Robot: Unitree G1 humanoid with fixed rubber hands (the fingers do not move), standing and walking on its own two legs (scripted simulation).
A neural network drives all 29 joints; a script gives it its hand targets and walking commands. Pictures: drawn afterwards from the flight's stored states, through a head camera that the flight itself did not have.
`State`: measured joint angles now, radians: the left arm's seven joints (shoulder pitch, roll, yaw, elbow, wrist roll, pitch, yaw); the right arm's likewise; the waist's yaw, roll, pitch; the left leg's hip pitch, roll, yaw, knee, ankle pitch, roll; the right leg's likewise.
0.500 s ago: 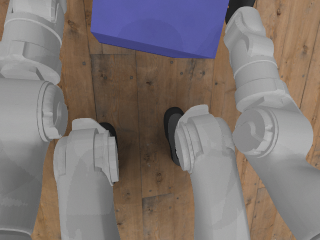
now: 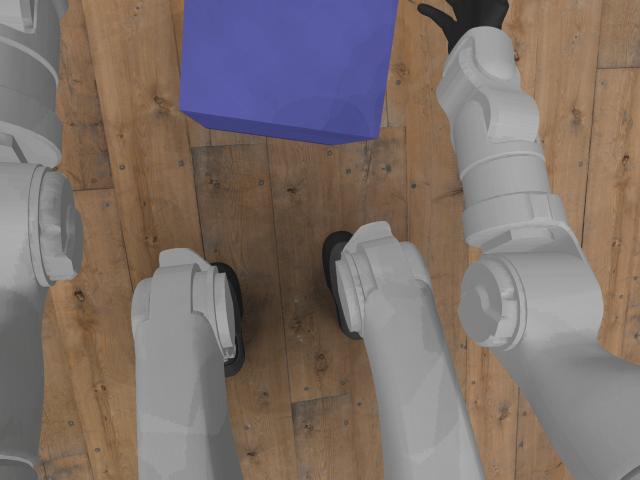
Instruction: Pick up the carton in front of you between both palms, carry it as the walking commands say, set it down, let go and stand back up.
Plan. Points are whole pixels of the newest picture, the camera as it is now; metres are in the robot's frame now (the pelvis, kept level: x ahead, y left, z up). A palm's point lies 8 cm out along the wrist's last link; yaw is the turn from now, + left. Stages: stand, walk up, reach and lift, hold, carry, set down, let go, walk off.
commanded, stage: set down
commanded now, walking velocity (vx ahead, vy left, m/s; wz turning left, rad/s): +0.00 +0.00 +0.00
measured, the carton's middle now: (283, 54) +0.54 -0.02 -0.30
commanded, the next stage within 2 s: let go in 0.70 s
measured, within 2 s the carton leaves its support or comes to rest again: neither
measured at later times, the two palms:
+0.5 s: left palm out of the picture +0.61 +0.20 +0.03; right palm out of the picture +0.51 -0.19 +0.03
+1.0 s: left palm out of the picture +0.52 +0.22 +0.14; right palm out of the picture +0.46 -0.18 +0.15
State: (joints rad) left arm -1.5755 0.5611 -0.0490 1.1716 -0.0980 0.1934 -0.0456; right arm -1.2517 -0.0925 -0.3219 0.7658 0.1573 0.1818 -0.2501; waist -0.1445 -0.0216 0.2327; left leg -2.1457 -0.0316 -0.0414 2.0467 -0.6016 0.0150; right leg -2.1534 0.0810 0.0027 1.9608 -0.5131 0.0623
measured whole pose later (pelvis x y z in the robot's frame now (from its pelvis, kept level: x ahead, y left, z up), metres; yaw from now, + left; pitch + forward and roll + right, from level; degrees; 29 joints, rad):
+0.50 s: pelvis +0.02 +0.01 +0.13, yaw +1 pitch +48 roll -4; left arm -1.44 0.52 0.08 1.05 0.02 0.26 -0.11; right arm -1.07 -0.04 -0.39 0.58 0.06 0.26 -0.20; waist -0.16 0.02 0.01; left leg -1.89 -0.05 -0.05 1.54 -0.47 0.02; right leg -1.89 0.05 0.02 1.46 -0.41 0.05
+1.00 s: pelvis +0.06 +0.00 +0.25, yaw +5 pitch +42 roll -1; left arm -0.93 0.25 0.28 0.81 0.17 0.18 0.00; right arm -0.63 -0.04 -0.32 0.52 -0.11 0.16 -0.01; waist -0.11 0.01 -0.08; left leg -1.40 -0.06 -0.06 0.99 -0.31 0.00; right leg -1.40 0.01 0.02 0.95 -0.28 0.03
